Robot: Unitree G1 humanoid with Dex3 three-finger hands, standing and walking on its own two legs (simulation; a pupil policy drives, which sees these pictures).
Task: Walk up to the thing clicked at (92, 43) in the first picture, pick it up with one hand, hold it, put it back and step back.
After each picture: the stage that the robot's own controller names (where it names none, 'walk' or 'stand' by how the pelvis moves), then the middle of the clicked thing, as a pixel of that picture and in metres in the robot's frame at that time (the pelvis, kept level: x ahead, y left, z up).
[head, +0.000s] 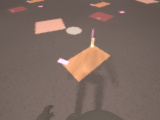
stand; (92, 43) +1.59 +0.02 -0.65
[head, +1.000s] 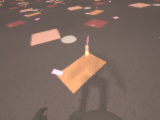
walk; (86, 50) +1.46 +0.23 -0.63
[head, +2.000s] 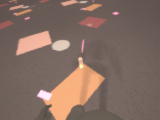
walk; (81, 63) +0.95 +0.29 -0.65
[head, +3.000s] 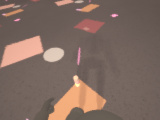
walk; (76, 81) +0.57 +0.25 -0.64
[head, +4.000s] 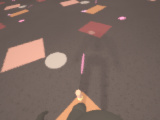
stand; (79, 95) +0.37 +0.21 -0.64
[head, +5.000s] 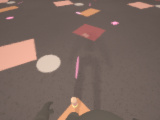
stand; (74, 102) +0.30 +0.18 -0.65
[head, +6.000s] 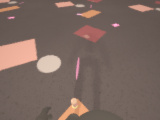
stand; (74, 103) +0.30 +0.17 -0.66
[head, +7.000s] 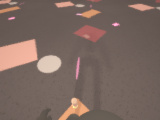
stand; (74, 103) +0.30 +0.17 -0.66
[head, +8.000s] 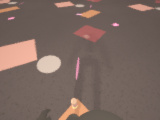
stand; (74, 103) +0.29 +0.17 -0.66
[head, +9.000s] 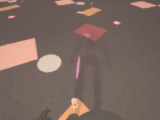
go down; (74, 103) +0.28 +0.17 -0.66
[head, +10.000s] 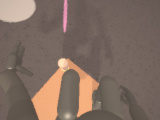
go down; (64, 66) +0.36 +0.23 -0.27
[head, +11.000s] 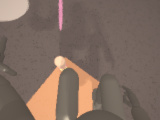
go down; (61, 64) +0.36 +0.24 -0.23
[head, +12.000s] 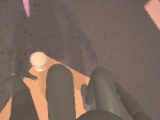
close in; (40, 63) +0.33 +0.27 -0.15
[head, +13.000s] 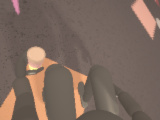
close; (35, 61) +0.34 +0.27 -0.14
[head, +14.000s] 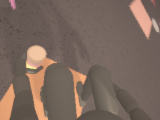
lift; (34, 61) +0.34 +0.28 -0.15
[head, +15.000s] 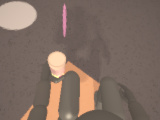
lift; (57, 69) +0.30 +0.23 +0.00
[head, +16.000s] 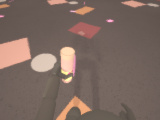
hold; (67, 67) +0.33 +0.16 +0.10
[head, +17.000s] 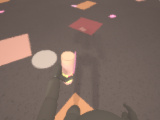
hold; (67, 70) +0.32 +0.17 +0.07
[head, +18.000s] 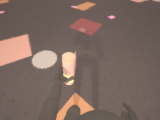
hold; (68, 70) +0.32 +0.16 +0.06
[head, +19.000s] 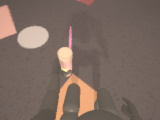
crouch; (66, 64) +0.37 +0.18 +0.00
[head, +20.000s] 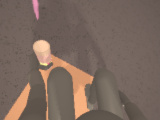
lower; (44, 58) +0.37 +0.26 -0.12
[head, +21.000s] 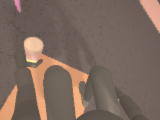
lower; (33, 54) +0.38 +0.29 -0.13
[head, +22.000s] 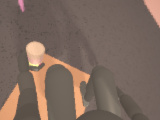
lower; (35, 58) +0.35 +0.29 -0.14
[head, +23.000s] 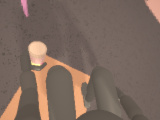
lower; (37, 58) +0.36 +0.29 -0.12
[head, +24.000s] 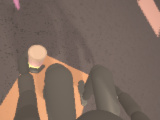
lower; (36, 60) +0.34 +0.27 -0.15
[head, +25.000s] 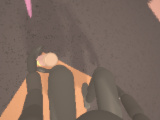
withdraw; (44, 60) +0.36 +0.27 -0.16
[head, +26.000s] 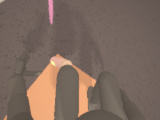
stand; (59, 62) +0.35 +0.23 -0.19
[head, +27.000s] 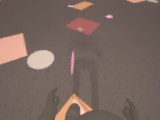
stand; (79, 108) +0.23 +0.07 -0.65
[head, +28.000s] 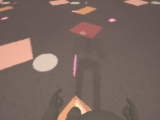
stand; (81, 109) +0.25 +0.08 -0.69
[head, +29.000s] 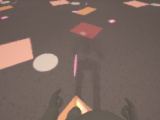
stand; (82, 108) +0.26 +0.06 -0.69
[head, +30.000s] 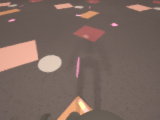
stand; (84, 108) +0.29 +0.05 -0.74
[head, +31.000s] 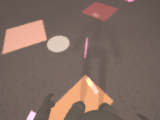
walk; (91, 85) +0.42 +0.00 -0.72
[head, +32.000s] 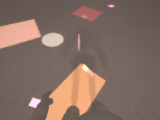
walk; (87, 70) +0.73 -0.01 -0.73
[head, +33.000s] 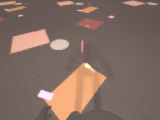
stand; (89, 68) +0.95 +0.04 -0.73
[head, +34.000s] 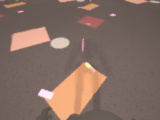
stand; (90, 67) +0.94 +0.03 -0.75
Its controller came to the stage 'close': yes
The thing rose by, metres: 0.70
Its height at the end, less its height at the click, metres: -0.09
